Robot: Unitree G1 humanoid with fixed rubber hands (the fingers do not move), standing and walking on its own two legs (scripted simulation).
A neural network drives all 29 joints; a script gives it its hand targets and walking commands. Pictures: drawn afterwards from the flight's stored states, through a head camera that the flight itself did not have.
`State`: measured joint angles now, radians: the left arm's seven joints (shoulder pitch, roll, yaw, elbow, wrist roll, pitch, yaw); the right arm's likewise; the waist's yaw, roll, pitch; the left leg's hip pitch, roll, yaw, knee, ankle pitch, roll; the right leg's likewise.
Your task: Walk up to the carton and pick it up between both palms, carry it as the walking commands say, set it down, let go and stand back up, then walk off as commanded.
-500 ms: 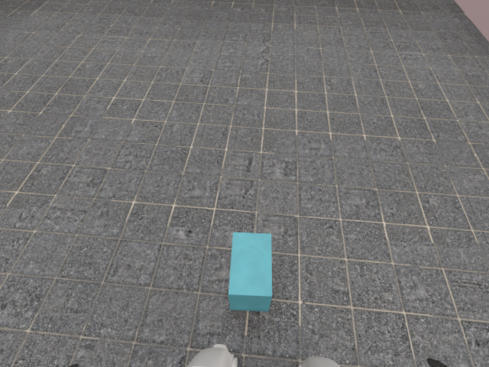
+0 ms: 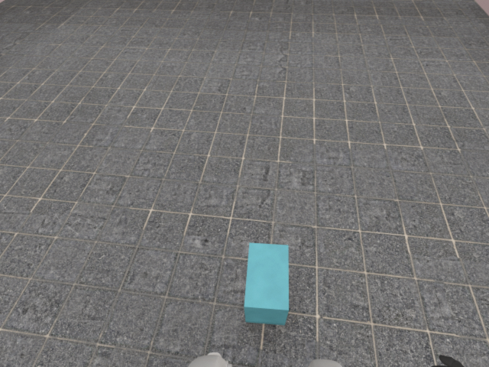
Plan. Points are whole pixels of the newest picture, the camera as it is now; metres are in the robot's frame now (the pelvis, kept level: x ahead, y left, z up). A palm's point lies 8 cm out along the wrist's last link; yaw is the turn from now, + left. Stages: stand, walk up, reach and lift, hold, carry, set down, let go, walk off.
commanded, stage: walk up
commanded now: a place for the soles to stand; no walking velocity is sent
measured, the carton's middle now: (266, 283) +0.49 -0.06 -0.64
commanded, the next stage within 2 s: reach and lift in 1.06 s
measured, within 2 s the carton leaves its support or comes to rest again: neither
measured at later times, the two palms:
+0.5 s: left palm out of the picture +0.10 +0.33 -0.09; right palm out of the picture +0.09 -0.30 -0.10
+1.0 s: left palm out of the picture +0.10 +0.33 -0.09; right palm out of the picture +0.08 -0.30 -0.10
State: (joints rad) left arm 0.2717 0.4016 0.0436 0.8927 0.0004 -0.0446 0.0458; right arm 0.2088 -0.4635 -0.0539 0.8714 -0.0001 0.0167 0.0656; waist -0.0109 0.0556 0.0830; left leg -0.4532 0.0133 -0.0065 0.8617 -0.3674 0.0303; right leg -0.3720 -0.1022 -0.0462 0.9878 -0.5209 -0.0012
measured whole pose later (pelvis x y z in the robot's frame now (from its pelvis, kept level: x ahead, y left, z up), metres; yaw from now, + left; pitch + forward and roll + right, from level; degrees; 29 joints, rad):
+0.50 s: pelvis +0.02 +0.02 +0.00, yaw -3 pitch -1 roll -1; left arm 0.27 0.39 0.04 0.89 0.00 -0.07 0.05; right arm 0.20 -0.39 -0.05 0.88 0.00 0.02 0.03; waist -0.01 0.03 0.07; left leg -0.43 0.01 0.03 0.86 -0.42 0.03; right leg -0.41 -0.08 -0.03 0.83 -0.40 0.00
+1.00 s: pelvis +0.02 +0.01 +0.00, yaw -4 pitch -2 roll -1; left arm 0.27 0.39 0.04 0.90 0.00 -0.06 0.05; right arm 0.19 -0.39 -0.05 0.89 0.00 0.02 0.03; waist -0.01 0.03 0.05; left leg -0.42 0.02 0.04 0.86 -0.41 0.03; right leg -0.41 -0.07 -0.03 0.83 -0.39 0.02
